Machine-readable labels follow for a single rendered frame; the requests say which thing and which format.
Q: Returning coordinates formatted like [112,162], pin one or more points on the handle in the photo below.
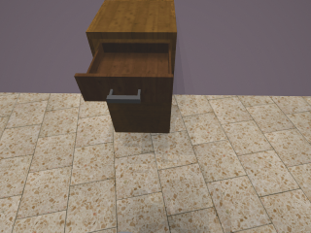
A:
[124,99]

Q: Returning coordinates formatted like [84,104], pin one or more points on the cabinet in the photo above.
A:
[137,21]

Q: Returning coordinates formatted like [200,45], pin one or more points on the drawer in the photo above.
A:
[126,67]

